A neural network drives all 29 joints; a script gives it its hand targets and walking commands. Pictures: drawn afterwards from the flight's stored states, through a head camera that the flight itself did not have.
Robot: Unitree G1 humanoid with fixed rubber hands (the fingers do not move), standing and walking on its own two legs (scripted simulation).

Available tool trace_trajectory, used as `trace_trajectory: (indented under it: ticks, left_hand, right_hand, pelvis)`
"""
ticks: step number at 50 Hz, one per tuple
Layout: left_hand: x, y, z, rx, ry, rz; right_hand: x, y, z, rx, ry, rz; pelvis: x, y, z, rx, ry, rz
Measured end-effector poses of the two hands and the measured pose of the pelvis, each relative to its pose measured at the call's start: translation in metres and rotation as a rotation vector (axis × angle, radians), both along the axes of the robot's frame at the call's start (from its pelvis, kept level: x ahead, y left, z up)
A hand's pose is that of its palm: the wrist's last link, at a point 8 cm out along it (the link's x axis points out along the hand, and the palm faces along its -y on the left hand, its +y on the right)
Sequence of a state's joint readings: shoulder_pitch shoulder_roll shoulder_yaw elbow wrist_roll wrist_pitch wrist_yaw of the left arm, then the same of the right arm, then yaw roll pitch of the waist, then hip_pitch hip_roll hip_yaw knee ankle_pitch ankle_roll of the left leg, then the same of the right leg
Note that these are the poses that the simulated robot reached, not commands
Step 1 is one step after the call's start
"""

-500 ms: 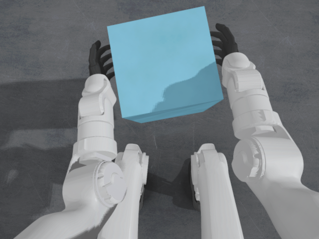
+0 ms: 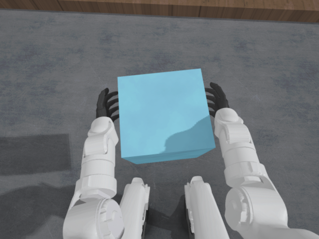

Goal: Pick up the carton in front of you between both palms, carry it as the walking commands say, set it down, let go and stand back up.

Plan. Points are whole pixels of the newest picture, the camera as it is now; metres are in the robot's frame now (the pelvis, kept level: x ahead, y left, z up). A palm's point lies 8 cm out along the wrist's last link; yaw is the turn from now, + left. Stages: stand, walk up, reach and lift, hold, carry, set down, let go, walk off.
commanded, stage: reach and lift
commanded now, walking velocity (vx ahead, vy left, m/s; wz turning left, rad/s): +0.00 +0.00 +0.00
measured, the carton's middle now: (163, 123) +0.42 +0.01 -0.12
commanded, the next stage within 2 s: hold in 1.82 s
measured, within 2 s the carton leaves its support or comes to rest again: neither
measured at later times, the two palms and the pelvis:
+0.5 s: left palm (76, 104) +0.38 +0.15 +0.12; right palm (247, 103) +0.38 -0.14 +0.11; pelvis +0.05 +0.00 +0.13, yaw -1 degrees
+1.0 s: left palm (43, 89) +0.36 +0.15 +0.21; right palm (280, 96) +0.34 -0.14 +0.20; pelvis +0.05 +0.01 +0.18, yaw +0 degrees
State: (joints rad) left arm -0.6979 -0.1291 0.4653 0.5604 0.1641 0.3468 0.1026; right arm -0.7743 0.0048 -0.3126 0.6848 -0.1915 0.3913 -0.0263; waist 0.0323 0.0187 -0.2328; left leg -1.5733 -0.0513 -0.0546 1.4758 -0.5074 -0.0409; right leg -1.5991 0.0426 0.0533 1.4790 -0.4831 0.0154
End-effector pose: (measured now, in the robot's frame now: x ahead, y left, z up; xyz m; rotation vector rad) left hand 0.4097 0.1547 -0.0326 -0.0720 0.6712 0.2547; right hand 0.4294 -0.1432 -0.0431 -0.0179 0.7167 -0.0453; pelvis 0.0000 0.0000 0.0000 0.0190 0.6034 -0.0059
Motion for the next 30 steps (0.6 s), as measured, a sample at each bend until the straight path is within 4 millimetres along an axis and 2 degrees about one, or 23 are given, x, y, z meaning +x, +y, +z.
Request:
trace_trajectory:
  ticks: [20, 30]
  left_hand:
    - [-0.026, 0.000, 0.124, 0.004, -0.004, -0.054]
    - [-0.039, 0.001, 0.184, 0.008, -0.010, -0.082]
  right_hand:
    - [-0.043, -0.001, 0.124, 0.002, -0.005, -0.057]
    - [-0.062, 0.000, 0.185, -0.006, -0.012, -0.077]
  pelvis:
    - [0.038, 0.003, 0.110, -0.015, -0.239, 0.000]
    - [0.056, 0.006, 0.156, -0.019, -0.411, -0.001]
